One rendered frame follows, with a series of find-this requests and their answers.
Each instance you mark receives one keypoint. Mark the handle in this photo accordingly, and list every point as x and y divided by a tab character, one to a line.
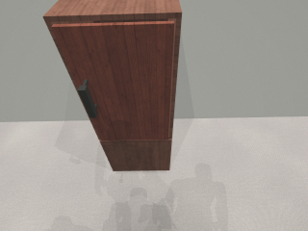
87	100

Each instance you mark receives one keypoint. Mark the cupboard door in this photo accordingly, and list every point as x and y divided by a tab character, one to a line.
128	66

